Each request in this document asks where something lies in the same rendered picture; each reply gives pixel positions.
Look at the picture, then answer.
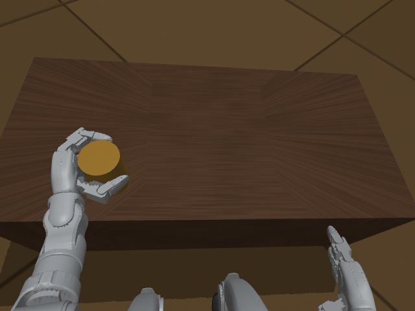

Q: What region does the left robot hand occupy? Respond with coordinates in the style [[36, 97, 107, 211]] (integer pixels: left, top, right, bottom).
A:
[[51, 128, 129, 204]]

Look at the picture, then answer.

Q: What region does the left robot arm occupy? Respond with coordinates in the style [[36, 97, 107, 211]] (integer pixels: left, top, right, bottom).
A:
[[11, 192, 88, 311]]

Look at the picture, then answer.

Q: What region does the right robot hand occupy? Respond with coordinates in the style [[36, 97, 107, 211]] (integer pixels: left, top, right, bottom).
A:
[[318, 225, 376, 311]]

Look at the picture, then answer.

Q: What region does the can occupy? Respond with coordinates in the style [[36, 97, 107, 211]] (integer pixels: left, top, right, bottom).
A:
[[78, 140, 129, 196]]

